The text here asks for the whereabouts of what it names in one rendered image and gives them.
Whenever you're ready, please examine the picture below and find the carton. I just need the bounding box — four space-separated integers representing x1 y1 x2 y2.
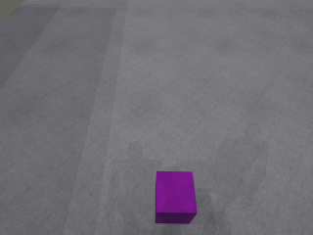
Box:
156 171 198 224

